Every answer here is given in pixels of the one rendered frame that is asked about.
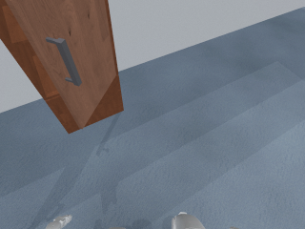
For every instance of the robot left hand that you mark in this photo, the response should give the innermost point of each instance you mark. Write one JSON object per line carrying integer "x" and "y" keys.
{"x": 59, "y": 222}

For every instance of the cupboard door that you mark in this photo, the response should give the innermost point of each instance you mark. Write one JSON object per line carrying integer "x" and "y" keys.
{"x": 85, "y": 27}

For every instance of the handle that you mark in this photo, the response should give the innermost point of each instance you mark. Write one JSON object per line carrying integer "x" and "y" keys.
{"x": 64, "y": 50}

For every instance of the right robot thigh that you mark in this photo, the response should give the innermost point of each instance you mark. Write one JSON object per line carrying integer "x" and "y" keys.
{"x": 186, "y": 221}

